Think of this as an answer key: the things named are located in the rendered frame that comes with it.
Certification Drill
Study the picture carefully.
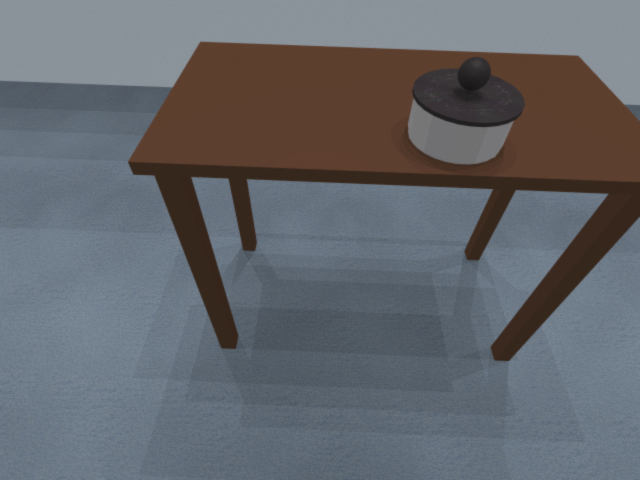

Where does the pot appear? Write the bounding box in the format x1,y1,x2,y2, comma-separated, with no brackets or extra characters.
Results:
408,98,514,165

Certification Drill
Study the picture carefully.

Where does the table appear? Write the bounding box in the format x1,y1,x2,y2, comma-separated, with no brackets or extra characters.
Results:
128,42,640,361

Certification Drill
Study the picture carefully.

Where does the lid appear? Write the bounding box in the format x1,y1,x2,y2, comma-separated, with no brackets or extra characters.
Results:
412,68,525,127

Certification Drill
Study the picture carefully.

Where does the knob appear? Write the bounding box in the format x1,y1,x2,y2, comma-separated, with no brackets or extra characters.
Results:
458,57,491,90

